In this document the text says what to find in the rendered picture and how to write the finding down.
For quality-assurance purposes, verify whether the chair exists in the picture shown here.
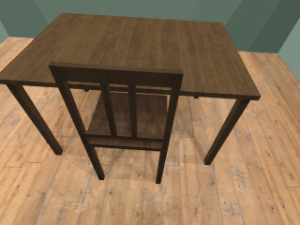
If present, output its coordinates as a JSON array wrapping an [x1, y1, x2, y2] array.
[[48, 62, 184, 185]]

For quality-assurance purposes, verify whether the table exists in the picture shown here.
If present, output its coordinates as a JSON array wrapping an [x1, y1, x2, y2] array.
[[0, 12, 261, 165]]

